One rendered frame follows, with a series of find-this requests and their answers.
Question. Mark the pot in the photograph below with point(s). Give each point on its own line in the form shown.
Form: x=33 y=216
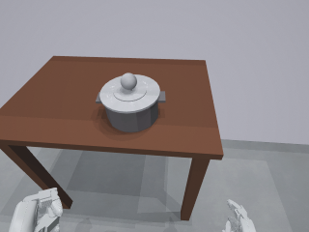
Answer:
x=134 y=122

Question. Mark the table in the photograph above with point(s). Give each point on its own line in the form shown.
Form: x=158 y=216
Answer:
x=56 y=108

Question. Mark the lid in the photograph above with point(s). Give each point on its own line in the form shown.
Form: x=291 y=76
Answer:
x=118 y=99

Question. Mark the right robot hand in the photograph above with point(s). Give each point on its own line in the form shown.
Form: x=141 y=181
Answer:
x=243 y=223

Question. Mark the knob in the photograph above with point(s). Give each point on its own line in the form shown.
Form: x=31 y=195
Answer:
x=128 y=81

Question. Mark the left robot hand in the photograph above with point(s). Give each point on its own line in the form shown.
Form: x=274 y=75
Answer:
x=43 y=209

